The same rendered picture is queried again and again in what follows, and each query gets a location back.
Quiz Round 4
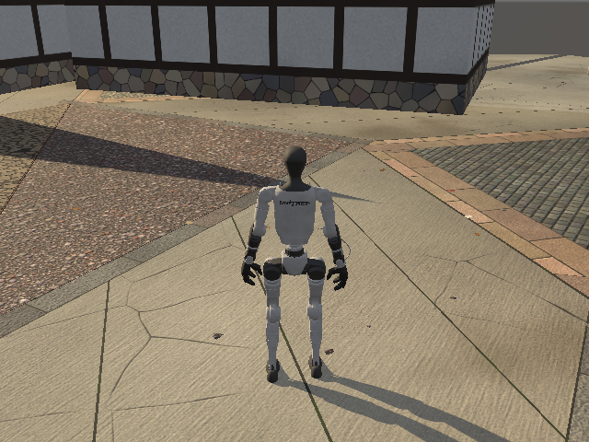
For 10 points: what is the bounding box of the robot left hand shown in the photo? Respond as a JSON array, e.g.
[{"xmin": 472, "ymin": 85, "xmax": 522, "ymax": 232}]
[{"xmin": 241, "ymin": 261, "xmax": 262, "ymax": 285}]

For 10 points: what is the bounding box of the robot left upper arm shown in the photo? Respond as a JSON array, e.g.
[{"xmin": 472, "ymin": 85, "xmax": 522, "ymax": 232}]
[{"xmin": 252, "ymin": 186, "xmax": 276, "ymax": 237}]

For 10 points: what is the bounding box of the robot right thigh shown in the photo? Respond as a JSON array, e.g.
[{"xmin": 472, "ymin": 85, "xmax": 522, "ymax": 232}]
[{"xmin": 306, "ymin": 257, "xmax": 326, "ymax": 320}]

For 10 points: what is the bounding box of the robot right hand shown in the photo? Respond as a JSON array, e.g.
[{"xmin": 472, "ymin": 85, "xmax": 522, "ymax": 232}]
[{"xmin": 327, "ymin": 265, "xmax": 348, "ymax": 291}]

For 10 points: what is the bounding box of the humanoid robot torso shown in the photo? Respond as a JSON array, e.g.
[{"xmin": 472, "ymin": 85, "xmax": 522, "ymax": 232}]
[{"xmin": 273, "ymin": 182, "xmax": 317, "ymax": 276}]

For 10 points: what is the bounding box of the robot left forearm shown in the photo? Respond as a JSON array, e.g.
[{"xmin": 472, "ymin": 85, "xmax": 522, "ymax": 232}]
[{"xmin": 243, "ymin": 222, "xmax": 261, "ymax": 264}]

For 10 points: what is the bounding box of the robot right upper arm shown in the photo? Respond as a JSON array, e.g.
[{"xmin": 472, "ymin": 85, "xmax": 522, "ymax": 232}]
[{"xmin": 314, "ymin": 186, "xmax": 337, "ymax": 238}]

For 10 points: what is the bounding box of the robot right forearm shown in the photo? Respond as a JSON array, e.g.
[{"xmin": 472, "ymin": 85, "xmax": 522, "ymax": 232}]
[{"xmin": 328, "ymin": 224, "xmax": 346, "ymax": 268}]

